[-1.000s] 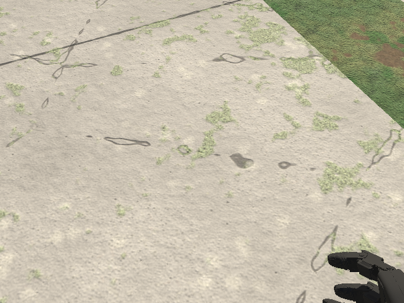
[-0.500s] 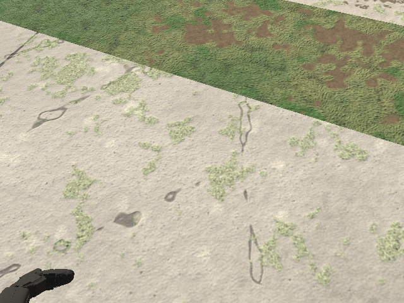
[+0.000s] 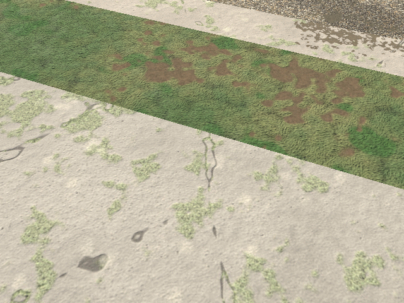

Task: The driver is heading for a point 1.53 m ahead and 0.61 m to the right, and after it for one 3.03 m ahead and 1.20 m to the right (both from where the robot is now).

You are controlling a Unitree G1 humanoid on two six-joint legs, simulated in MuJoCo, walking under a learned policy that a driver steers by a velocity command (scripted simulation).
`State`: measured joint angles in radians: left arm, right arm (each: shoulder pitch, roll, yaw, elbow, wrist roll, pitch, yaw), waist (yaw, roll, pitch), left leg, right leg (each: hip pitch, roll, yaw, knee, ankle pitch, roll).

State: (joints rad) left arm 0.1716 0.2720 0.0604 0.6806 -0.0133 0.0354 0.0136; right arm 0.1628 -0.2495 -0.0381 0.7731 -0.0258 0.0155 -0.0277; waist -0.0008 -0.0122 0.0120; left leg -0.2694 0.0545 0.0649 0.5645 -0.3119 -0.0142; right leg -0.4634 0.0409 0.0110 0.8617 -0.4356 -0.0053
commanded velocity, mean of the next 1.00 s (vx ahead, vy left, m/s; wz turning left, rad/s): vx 0.00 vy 0.00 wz -0.72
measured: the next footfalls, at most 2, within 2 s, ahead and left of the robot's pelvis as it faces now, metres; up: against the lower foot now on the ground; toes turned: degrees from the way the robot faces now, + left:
right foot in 0.22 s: +0.04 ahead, -0.14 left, +0.00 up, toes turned -14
left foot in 0.74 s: +0.17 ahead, +0.01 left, +0.00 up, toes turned -46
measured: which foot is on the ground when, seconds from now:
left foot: down 0.00-0.22, up 0.24-0.72, down 0.74-1.00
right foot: up 0.00-0.20, down 0.22-0.74, up 0.76-1.00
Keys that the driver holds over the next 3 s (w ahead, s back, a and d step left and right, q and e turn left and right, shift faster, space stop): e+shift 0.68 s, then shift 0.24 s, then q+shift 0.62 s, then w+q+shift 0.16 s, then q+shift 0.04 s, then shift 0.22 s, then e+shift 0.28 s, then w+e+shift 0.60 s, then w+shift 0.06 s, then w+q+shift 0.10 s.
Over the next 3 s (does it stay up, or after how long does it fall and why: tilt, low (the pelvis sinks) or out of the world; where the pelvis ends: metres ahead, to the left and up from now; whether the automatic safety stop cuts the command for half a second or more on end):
stays up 0.56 -0.31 -0.01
